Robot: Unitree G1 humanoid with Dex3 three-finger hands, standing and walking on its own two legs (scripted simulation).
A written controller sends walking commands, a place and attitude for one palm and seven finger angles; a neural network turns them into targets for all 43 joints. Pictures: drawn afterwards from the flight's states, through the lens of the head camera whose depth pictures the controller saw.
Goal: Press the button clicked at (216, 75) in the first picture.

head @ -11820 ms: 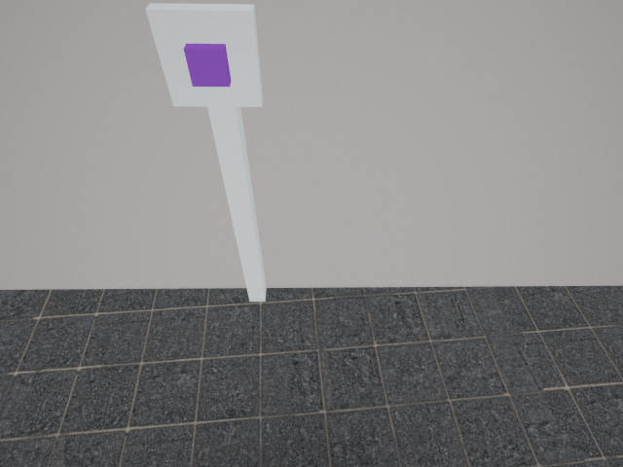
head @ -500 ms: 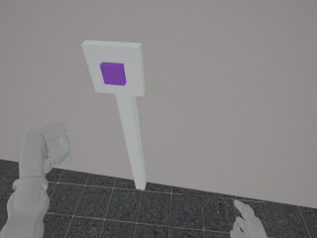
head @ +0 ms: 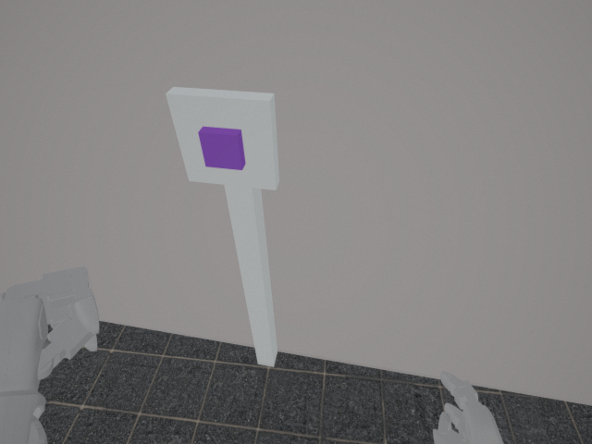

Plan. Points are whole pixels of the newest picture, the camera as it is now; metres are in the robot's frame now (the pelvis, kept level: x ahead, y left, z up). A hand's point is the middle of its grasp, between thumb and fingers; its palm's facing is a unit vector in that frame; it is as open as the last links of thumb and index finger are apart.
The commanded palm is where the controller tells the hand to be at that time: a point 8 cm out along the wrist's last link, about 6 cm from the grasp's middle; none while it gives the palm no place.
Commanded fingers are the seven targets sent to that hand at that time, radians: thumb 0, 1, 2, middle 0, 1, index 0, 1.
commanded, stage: draw the hand back to the body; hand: left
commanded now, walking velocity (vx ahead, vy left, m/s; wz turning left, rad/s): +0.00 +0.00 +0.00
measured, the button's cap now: (223, 147) +0.54 +0.22 +0.15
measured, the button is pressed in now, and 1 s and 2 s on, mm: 0 0 0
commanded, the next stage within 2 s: step back with the hand held close in 0.12 s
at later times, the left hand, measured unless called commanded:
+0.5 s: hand (93, 330) +0.17 +0.24 +0.15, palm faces +0.32 -0.82 -0.47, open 3.1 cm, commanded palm +0.10 +0.29 +0.17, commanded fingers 0.00 0.90 0.90 -1.30 -1.50 -1.30 -1.50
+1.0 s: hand (30, 402) +0.09 +0.25 +0.16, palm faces +0.39 -0.81 -0.43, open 3.1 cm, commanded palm +0.03 +0.30 +0.17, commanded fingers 0.00 0.90 0.90 -1.30 -1.50 -1.30 -1.50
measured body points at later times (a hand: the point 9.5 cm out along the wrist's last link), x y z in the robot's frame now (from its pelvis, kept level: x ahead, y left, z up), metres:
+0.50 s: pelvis -0.03 +0.01 +0.00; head -0.02 +0.00 +0.45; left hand +0.15 +0.29 +0.18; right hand +0.14 -0.23 -0.09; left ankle -0.03 +0.12 -0.74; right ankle +0.02 -0.13 -0.74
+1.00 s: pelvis -0.10 +0.02 -0.03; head -0.10 +0.03 +0.42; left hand +0.07 +0.29 +0.18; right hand +0.07 -0.22 -0.09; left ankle -0.03 +0.12 -0.74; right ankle +0.01 -0.13 -0.74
